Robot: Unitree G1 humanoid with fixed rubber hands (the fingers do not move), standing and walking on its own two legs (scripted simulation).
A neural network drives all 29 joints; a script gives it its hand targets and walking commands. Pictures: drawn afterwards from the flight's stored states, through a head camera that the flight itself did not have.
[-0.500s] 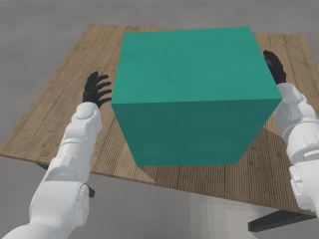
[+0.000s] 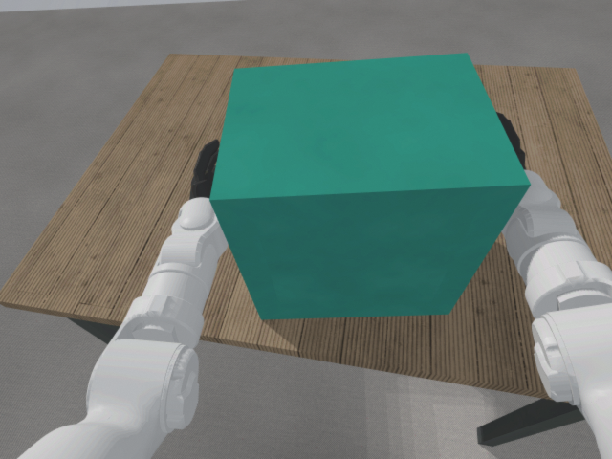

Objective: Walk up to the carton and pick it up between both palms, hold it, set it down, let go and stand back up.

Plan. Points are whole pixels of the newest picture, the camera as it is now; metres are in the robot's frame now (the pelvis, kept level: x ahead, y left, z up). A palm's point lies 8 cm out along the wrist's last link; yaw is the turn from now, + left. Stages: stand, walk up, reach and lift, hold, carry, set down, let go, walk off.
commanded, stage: reach and lift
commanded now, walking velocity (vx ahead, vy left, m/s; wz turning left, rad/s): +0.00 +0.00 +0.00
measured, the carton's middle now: (351, 202) +0.45 +0.05 +0.07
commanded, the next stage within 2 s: none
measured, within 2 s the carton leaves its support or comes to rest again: leaves its support in 1.26 s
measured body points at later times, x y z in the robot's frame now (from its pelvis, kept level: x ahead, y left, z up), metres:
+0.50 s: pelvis +0.01 +0.00 +0.00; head +0.08 -0.01 +0.45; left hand +0.43 +0.24 +0.09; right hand +0.51 -0.13 +0.11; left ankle +0.01 +0.14 -0.74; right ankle +0.00 -0.12 -0.74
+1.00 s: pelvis +0.01 +0.00 +0.00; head +0.07 -0.01 +0.45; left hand +0.42 +0.24 +0.10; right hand +0.50 -0.13 +0.11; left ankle +0.01 +0.14 -0.74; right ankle +0.00 -0.12 -0.74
